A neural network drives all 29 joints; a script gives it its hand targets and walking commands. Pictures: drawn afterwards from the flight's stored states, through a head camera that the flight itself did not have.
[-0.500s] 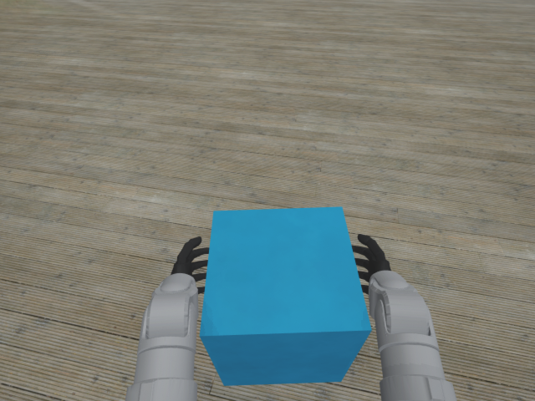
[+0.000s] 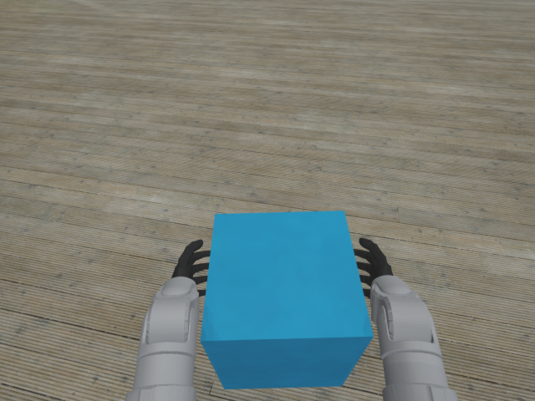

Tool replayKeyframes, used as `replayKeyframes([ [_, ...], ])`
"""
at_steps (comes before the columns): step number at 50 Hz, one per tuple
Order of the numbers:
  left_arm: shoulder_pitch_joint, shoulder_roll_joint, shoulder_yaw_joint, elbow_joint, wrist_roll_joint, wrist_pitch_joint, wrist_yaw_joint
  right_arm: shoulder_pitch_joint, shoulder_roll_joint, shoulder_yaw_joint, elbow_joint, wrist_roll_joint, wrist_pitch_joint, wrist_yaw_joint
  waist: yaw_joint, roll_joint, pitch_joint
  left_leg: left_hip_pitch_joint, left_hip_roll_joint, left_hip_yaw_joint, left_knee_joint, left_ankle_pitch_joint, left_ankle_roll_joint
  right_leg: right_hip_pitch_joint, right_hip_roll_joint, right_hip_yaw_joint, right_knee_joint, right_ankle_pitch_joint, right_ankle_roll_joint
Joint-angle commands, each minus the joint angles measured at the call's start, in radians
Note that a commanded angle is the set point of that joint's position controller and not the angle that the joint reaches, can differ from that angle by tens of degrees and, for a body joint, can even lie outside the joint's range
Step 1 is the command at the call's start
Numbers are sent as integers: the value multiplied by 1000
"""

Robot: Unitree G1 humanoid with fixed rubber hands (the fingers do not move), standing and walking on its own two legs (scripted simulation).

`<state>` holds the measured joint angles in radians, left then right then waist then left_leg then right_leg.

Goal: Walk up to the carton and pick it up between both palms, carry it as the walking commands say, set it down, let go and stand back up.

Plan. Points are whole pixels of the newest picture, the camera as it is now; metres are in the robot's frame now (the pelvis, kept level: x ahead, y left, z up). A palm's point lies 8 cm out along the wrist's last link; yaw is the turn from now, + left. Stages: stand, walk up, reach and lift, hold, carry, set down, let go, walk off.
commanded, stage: hold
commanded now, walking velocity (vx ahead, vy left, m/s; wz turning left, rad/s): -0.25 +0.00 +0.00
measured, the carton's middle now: (281, 304) +0.29 +0.00 -0.03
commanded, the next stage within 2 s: carry in 0.02 s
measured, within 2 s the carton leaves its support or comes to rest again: neither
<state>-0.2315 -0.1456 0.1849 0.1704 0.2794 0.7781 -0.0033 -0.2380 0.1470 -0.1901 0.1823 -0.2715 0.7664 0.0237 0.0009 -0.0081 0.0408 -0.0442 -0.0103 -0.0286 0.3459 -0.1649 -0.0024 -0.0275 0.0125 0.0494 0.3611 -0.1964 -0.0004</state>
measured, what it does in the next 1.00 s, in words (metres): walks backwards: right foot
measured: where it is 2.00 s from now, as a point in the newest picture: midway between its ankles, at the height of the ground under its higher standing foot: outside the picture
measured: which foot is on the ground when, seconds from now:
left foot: down 0.00-0.72, up 0.74-1.00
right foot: down 0.00-0.54, up 0.56-0.70, down 0.72-1.00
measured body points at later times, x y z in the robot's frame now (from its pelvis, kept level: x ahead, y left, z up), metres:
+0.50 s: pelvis -0.07 +0.00 -0.03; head -0.08 +0.00 +0.42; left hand +0.21 +0.16 +0.05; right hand +0.21 -0.15 +0.05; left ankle +0.03 +0.12 -0.75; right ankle +0.01 -0.12 -0.75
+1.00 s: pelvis -0.19 -0.02 -0.01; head -0.20 -0.05 +0.44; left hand +0.09 +0.12 +0.09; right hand +0.09 -0.18 +0.07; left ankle -0.24 +0.12 -0.68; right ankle -0.12 -0.10 -0.75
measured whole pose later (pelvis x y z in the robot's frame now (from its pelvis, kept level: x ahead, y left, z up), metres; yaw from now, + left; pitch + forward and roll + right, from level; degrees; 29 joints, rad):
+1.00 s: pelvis -0.19 -0.02 -0.01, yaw +0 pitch +4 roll +3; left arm -0.19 -0.14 0.13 -0.34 0.12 1.23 0.07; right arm -0.20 0.14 -0.11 -0.35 -0.11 1.24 -0.10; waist -0.01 0.01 -0.11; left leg -0.46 -0.03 0.01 0.98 -0.46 -0.03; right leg -0.44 -0.04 -0.08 0.50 -0.14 -0.06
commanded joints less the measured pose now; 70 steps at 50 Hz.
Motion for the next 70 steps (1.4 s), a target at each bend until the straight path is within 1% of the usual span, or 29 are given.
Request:
replayKeyframes([
  [1,-507,-843,-546,-72,-273,-26,-223,-484,876,553,-81,262,-26,202,0,30,-271,-90,131,-51,47,1,14,-188,-118,6,44,-27,-22],
  [8,-482,-861,-637,-172,-379,65,-190,-456,864,637,-187,354,79,170,-4,-8,-393,-208,139,-45,254,306,18,-218,-155,46,203,357,-50],
  [12,-451,-842,-701,-283,-446,163,-170,-433,845,705,-298,431,181,153,-6,-8,-442,-253,138,-55,293,314,32,-236,-161,57,260,413,-60],
  [18,-392,-817,-769,-493,-526,318,-146,-387,827,790,-498,536,332,133,-5,-9,-429,-327,125,-61,275,110,47,-317,-159,76,230,181,-73],
  [24,-378,-827,-786,-564,-543,415,-152,-381,839,802,-573,568,427,142,-8,-27,-335,-361,92,-44,210,-202,49,-438,-151,78,125,-192,-81],
  [26,-390,-829,-787,-575,-548,436,-154,-386,844,796,-577,571,447,146,-12,59,-312,-367,147,-128,78,-300,71,-469,-81,5,211,-249,-54],
  [28,-416,-825,-781,-583,-560,455,-160,-376,847,789,-570,569,462,143,-21,259,-339,-466,315,-314,-134,-358,149,-376,48,-130,629,-251,-14],
  [29,-421,-824,-780,-574,-558,462,-165,-372,845,782,-562,560,469,142,-13,267,-321,-522,348,-313,-164,-322,172,-361,37,-123,729,-280,-7],
  [30,-416,-838,-778,-564,-563,465,-169,-380,845,778,-568,555,475,141,-7,237,-323,-538,326,-264,-153,-262,159,-342,23,-111,743,-269,-5],
  [32,-403,-863,-775,-546,-579,468,-170,-388,859,783,-575,550,483,141,-3,196,-356,-441,258,-175,-90,-145,94,-323,-5,-108,533,-235,-10],
  [35,-380,-865,-767,-525,-581,471,-174,-343,854,779,-545,535,492,135,-15,159,-370,-357,194,-143,16,-171,54,-203,18,-145,91,-227,-9],
  [36,-379,-863,-766,-521,-582,472,-176,-336,844,774,-532,530,493,136,-17,73,-359,-437,163,-114,121,-157,25,-121,-57,-45,-2,-205,-16],
  [37,-339,-862,-760,-502,-565,473,-180,-321,842,770,-519,522,495,140,4,-189,-340,-636,31,8,343,-243,-33,-80,-347,274,-106,-186,-103],
  [38,-341,-887,-762,-509,-559,464,-180,-385,858,779,-553,535,489,146,10,-278,-267,-676,-1,23,629,-405,-44,-274,-515,355,-107,147,-177],
  [39,-385,-890,-747,-537,-561,464,-180,-421,871,780,-545,549,482,147,13,-146,-269,-609,1,-53,809,-375,-25,-311,-443,270,-75,246,-180],
  [40,-396,-889,-740,-553,-559,461,-183,-431,886,798,-543,566,475,151,9,-69,-278,-582,-11,-51,917,-297,-11,-332,-379,164,-52,209,-164],
  [42,-406,-886,-745,-583,-564,454,-181,-458,903,805,-577,592,464,149,1,-74,-298,-590,-12,-22,998,-190,-20,-292,-283,40,-12,161,-126],
  [45,-362,-858,-722,-561,-554,462,-180,-437,885,809,-584,590,467,130,1,-121,-343,-575,-22,18,856,-226,-34,-182,-248,44,18,249,-124],
  [51,-312,-857,-716,-508,-540,466,-179,-359,869,794,-536,563,485,124,11,-208,-421,-444,-19,85,392,-363,-9,-38,-285,132,18,383,-183],
  [53,-312,-869,-731,-515,-538,460,-173,-350,877,792,-532,564,481,131,5,-191,-447,-359,-22,106,196,-283,-3,-40,-284,116,43,412,-174],
  [54,-309,-871,-737,-518,-535,458,-169,-347,883,794,-530,566,478,135,1,-160,-459,-266,-2,109,54,-162,-5,-88,-273,86,62,398,-136],
  [56,-314,-880,-753,-528,-534,447,-160,-352,892,796,-533,573,475,145,13,-9,-456,-72,143,-45,-49,-89,5,-299,-206,27,149,156,-41],
  [57,-366,-879,-773,-586,-563,443,-168,-345,900,780,-527,563,457,149,3,222,-408,-79,361,-244,-5,189,98,-480,-97,-106,227,-79,24],
  [58,-429,-890,-788,-617,-574,435,-171,-377,921,786,-560,568,449,154,-10,279,-338,-147,435,-245,10,465,170,-530,-64,-137,437,-297,27],
  [59,-455,-910,-803,-619,-586,430,-171,-379,926,788,-577,568,447,153,-15,207,-320,-178,415,-209,41,622,200,-535,-29,-80,636,-336,19],
  [60,-459,-917,-806,-612,-595,428,-174,-365,914,781,-573,561,445,150,-15,158,-309,-184,383,-160,57,624,202,-555,-19,-44,747,-328,21],
  [63,-423,-900,-816,-604,-596,429,-166,-311,867,749,-561,542,443,147,-6,172,-326,-128,298,-56,115,647,162,-600,-14,-62,846,-251,51],
  [67,-388,-873,-820,-614,-602,434,-159,-287,840,744,-579,523,443,142,-15,220,-403,-29,276,-75,140,749,151,-519,2,-128,556,-325,54],
  [70,-346,-863,-798,-589,-585,442,-163,-261,832,745,-565,501,447,138,-21,258,-425,-7,286,-127,128,677,148,-414,10,-150,260,-255,28],
])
